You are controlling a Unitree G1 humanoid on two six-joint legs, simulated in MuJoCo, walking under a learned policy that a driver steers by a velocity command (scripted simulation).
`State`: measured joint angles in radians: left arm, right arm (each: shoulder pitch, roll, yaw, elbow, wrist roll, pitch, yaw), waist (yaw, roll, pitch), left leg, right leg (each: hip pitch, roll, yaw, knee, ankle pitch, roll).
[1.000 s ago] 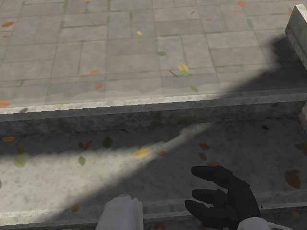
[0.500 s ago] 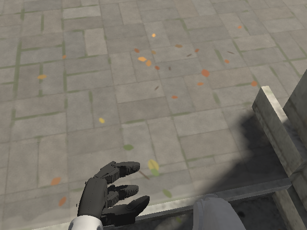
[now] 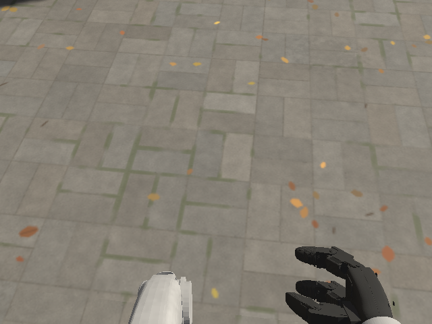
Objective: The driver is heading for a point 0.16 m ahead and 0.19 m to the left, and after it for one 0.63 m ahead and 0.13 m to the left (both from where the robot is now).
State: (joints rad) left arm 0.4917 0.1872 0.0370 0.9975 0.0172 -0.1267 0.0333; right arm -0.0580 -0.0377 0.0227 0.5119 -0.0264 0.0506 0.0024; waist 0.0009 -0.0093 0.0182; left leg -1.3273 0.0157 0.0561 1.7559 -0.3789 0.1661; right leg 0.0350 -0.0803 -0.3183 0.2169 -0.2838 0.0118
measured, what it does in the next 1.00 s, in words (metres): climbs, turning left: left foot 0.17 m higher, then right foot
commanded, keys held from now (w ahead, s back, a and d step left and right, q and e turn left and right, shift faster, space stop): w+q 0.50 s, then w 0.12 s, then no key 0.38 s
